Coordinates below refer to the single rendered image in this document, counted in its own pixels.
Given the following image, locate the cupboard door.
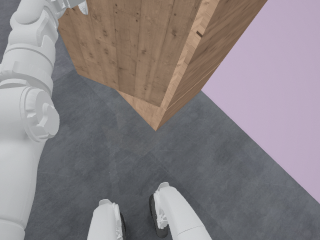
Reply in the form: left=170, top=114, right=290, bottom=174
left=58, top=0, right=202, bottom=107

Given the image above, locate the robot left thigh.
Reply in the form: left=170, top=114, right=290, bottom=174
left=87, top=202, right=122, bottom=240

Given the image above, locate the left robot hand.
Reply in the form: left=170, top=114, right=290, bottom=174
left=45, top=0, right=88, bottom=19

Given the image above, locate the robot right thigh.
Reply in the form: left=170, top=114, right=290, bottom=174
left=153, top=186, right=212, bottom=240

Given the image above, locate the robot thigh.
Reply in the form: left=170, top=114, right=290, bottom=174
left=153, top=186, right=212, bottom=240
left=87, top=202, right=122, bottom=240

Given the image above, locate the left robot upper arm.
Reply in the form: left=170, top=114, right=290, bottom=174
left=0, top=86, right=60, bottom=240

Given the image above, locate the left robot forearm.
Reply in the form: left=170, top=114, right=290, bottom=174
left=0, top=0, right=59, bottom=98

